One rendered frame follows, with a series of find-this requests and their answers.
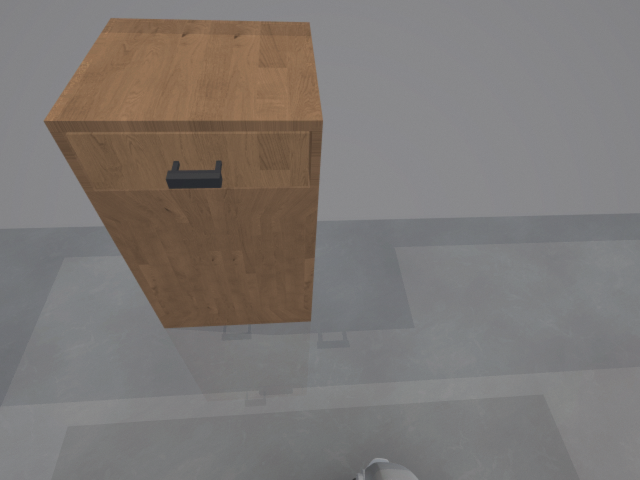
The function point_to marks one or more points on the drawer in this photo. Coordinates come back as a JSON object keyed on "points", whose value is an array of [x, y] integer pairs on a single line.
{"points": [[141, 160]]}

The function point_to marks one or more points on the cabinet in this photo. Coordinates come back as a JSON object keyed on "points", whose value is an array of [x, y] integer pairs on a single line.
{"points": [[204, 256]]}

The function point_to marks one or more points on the right robot shin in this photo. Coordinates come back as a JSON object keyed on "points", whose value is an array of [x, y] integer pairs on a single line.
{"points": [[377, 460]]}

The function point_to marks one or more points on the handle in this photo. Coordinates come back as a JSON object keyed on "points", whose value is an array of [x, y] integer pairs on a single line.
{"points": [[182, 179]]}

